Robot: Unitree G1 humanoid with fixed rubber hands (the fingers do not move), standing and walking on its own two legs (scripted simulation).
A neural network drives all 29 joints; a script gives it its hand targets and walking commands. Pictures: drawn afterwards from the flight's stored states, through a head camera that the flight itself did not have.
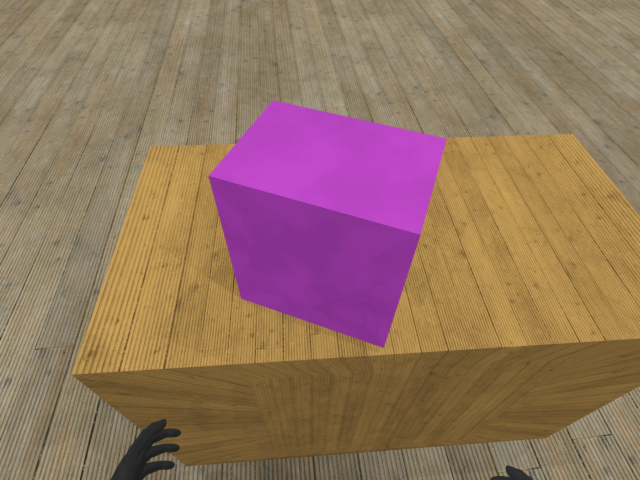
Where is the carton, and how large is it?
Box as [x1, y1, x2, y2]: [209, 100, 446, 347]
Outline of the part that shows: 273,100 209,175 210,183 241,298 383,347 420,234 446,139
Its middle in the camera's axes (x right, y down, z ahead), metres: +0.01 -0.01 +0.57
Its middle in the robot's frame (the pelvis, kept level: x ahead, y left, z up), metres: +0.45 -0.01 +0.04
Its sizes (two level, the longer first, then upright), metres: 0.243 0.173 0.265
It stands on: a pedestal, 0.67 m high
